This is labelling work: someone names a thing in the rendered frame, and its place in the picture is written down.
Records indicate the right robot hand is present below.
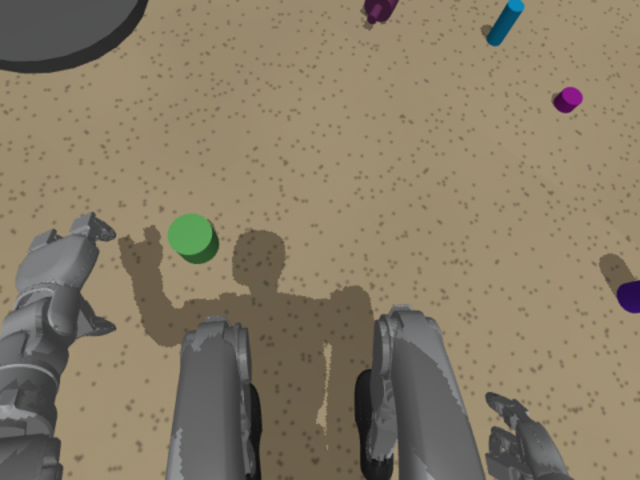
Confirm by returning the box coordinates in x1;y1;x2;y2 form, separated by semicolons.
485;392;569;480

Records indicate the left robot foot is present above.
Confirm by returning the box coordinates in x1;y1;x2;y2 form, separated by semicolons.
246;383;262;480

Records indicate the left robot arm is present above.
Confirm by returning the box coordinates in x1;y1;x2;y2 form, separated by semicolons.
0;284;81;480

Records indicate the left robot hand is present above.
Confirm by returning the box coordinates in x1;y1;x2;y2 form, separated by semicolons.
15;212;116;340

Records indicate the right robot foot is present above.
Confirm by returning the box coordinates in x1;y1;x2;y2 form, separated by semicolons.
354;369;393;480

